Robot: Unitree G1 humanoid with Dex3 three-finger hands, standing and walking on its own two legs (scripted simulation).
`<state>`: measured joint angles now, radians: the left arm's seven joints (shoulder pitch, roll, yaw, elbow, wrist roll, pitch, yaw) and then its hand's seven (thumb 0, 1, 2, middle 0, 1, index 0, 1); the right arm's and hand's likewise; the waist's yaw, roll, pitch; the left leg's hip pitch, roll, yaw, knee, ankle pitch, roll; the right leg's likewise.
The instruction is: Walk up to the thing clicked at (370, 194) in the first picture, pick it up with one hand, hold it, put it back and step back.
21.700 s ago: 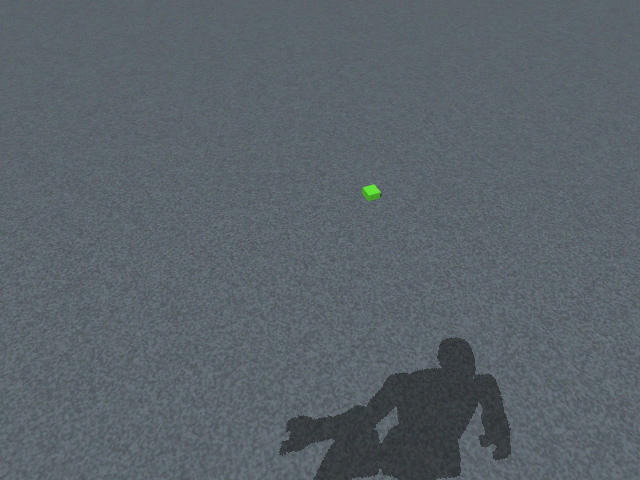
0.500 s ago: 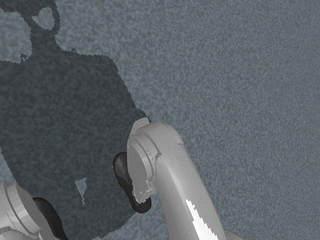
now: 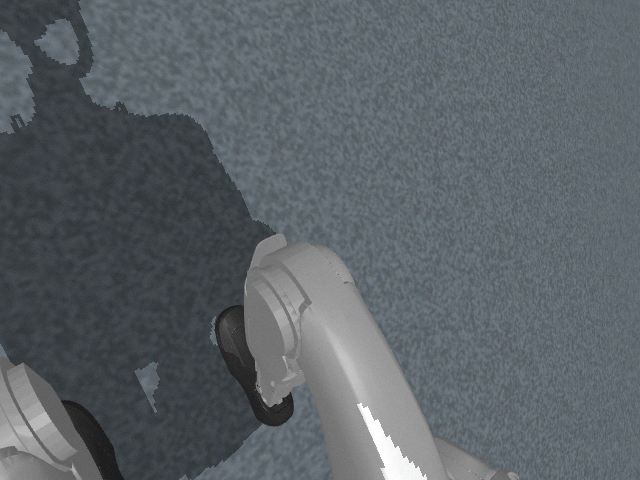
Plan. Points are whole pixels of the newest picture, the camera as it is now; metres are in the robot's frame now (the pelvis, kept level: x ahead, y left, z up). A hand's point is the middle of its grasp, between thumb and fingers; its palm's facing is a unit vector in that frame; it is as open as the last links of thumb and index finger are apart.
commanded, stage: close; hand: left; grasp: from above
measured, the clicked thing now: out of the picture +0.43 +0.34 -0.29
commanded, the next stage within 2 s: settle in 1.64 s
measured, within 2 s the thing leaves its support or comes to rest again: neither
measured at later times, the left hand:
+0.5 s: hand out of the picture +0.44 +0.32 -0.27, palm faces -0.24 -0.36 -0.90, open 12.6 cm
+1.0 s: hand out of the picture +0.43 +0.33 -0.26, palm faces -0.24 -0.36 -0.90, open 10.1 cm
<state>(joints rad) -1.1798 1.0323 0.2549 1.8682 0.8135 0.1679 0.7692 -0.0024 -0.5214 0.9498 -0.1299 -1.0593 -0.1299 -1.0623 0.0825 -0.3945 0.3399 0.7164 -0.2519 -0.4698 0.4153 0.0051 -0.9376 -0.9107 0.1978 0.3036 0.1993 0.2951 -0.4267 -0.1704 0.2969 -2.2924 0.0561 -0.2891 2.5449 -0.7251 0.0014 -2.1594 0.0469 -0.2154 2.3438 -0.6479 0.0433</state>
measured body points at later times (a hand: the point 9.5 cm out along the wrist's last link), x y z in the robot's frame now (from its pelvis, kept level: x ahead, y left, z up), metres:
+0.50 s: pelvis +0.00 +0.00 +0.01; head +0.31 +0.12 +0.31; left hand +0.45 +0.34 -0.22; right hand +0.02 -0.24 -0.03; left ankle +0.07 +0.13 -0.28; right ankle +0.12 -0.11 -0.28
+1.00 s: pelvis +0.00 +0.00 +0.01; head +0.30 +0.12 +0.31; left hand +0.44 +0.35 -0.21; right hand +0.03 -0.24 -0.03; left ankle +0.07 +0.13 -0.28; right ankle +0.12 -0.11 -0.28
